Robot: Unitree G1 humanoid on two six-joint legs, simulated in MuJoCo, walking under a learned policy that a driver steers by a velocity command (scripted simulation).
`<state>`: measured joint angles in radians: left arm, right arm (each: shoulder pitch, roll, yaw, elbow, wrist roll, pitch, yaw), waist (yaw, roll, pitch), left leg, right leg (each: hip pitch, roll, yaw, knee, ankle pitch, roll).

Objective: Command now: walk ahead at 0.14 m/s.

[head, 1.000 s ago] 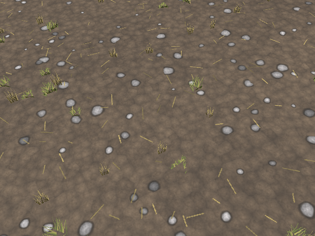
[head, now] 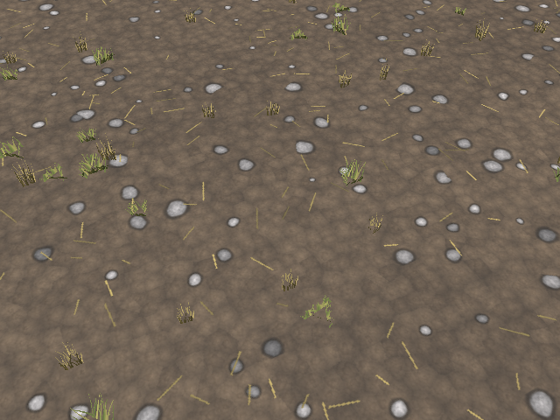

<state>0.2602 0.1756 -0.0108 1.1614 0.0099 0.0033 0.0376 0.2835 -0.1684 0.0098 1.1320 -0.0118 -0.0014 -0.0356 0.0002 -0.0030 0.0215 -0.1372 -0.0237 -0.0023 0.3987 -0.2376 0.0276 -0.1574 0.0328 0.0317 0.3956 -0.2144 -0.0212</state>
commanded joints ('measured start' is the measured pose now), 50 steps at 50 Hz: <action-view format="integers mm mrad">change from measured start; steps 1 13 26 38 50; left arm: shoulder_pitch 49 445 317 133 -204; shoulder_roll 102 215 81 101 47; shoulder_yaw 24 82 25 55 48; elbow -23 1 -41 -142 -273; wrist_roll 9 12 8 10 15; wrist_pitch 4 -73 -112 -104 -48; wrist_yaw -2 -25 -16 -39 -69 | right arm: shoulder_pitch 70 -36 -335 -41 198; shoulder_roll -134 -43 -47 -131 -107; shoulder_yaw -34 -47 -39 -86 -51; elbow -17 -139 -251 -162 -82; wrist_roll -4 -8 -10 2 2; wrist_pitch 8 -48 -41 -74 -110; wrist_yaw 1 31 72 49 32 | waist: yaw -8 158 42 -31 -27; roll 49 -321 -93 0 50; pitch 78 71 130 14 91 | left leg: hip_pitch -96 -642 -529 85 33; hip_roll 84 -39 38 331 169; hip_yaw -141 70 130 -426 -43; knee -99 477 349 -228 -279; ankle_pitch -428 -319 121 -155 417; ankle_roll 76 66 15 261 149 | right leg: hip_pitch -114 348 149 -454 -481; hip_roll -24 -383 -190 -83 -121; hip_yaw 46 574 41 25 -97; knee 12 -294 -251 915 386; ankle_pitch -344 -529 506 -65 207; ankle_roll -59 -182 -150 -93 -4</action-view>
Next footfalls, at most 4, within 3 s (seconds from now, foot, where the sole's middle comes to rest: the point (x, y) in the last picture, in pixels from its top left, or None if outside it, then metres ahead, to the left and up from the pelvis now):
0.68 left None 0.43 0.04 -0.78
1.22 right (334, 340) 0.74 -0.11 -0.78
1.78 left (267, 254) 1.03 0.07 -0.78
2.32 right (279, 171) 1.39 0.03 -0.78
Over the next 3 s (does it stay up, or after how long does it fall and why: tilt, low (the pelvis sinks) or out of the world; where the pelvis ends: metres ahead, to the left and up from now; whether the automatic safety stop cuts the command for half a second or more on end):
stays up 1.45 0.27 0.00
